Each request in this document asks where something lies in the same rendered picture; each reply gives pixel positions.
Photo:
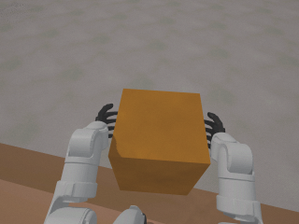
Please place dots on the left robot hand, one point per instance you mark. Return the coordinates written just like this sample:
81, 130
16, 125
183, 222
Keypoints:
103, 115

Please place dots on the carton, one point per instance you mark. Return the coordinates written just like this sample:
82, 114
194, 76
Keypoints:
159, 142

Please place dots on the right robot forearm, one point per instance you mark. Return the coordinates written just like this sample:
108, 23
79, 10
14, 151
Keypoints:
237, 192

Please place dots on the left robot thigh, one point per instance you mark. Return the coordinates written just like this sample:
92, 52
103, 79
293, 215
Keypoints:
130, 216

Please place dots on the right robot hand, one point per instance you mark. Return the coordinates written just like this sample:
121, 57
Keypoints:
217, 126

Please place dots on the left robot upper arm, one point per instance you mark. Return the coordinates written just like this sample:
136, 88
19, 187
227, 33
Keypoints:
72, 215

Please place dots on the robot left shin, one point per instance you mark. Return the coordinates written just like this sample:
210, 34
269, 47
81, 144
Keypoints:
135, 208

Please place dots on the left robot forearm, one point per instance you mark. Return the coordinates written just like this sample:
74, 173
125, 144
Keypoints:
78, 181

